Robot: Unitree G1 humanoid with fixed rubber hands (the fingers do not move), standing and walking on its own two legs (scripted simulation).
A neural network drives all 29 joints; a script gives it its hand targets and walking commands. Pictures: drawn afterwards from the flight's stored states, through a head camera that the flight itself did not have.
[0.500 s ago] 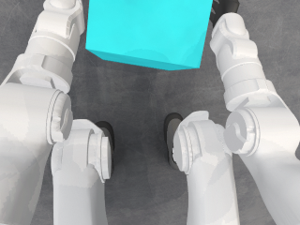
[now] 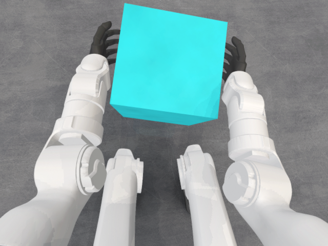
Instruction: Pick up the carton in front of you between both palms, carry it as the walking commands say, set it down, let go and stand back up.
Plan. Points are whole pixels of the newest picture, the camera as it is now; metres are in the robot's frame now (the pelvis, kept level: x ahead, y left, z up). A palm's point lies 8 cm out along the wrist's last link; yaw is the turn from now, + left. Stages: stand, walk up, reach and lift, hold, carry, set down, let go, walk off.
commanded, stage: reach and lift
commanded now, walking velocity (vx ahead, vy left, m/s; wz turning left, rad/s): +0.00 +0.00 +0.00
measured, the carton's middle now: (164, 79) +0.50 -0.02 -0.15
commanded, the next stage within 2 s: none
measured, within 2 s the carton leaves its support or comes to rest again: neither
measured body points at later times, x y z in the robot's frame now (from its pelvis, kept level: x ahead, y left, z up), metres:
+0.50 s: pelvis +0.04 +0.00 +0.12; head +0.23 +0.01 +0.52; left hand +0.49 +0.13 +0.06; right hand +0.47 -0.17 +0.07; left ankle +0.12 +0.13 -0.41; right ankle +0.13 -0.14 -0.41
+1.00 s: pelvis +0.09 +0.00 +0.26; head +0.17 +0.00 +0.70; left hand +0.44 +0.14 +0.22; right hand +0.44 -0.16 +0.22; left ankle +0.12 +0.13 -0.41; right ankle +0.12 -0.14 -0.41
